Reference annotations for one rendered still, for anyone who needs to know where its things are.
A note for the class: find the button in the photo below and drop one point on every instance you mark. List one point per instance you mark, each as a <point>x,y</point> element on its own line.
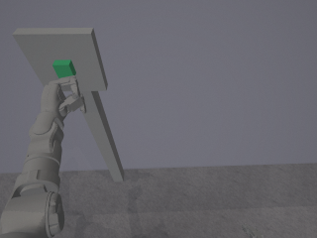
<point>64,68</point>

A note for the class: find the robot right hand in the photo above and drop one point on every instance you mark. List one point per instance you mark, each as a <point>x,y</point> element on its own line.
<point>251,232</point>

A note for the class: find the panel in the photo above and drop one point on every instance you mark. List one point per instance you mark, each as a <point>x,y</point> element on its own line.
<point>42,46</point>

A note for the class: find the robot left hand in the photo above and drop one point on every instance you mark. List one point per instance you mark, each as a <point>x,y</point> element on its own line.
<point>53,99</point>

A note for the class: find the robot left upper arm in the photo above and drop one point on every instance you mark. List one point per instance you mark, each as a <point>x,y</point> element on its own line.
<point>38,215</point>

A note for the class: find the left robot forearm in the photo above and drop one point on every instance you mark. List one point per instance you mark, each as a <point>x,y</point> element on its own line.
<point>41,165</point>

